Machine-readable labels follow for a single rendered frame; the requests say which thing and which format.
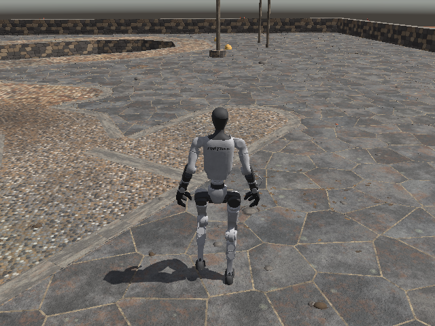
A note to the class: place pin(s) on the left robot forearm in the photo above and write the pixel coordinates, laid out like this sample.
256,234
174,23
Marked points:
186,177

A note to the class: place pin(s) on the robot head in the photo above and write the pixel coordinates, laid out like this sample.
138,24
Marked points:
219,118

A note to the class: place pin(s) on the right robot upper arm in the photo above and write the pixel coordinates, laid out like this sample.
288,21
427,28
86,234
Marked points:
243,155

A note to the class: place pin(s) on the robot left hand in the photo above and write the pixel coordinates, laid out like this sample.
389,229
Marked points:
180,196

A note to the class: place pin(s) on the left robot upper arm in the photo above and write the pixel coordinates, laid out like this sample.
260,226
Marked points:
193,155

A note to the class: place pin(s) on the robot right hand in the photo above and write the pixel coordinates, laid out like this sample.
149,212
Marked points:
252,196

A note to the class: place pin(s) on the right robot foot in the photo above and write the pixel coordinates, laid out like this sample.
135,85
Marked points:
229,278

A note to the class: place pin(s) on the right robot forearm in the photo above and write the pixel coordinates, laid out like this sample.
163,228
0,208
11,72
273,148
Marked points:
252,181

